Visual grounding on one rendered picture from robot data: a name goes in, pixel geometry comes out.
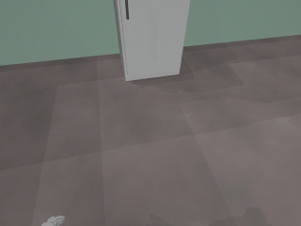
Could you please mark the fridge door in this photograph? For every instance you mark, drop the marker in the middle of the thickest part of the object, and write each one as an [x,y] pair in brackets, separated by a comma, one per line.
[153,35]

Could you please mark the robot left hand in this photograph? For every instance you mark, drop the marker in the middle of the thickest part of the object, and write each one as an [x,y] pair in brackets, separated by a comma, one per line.
[54,221]

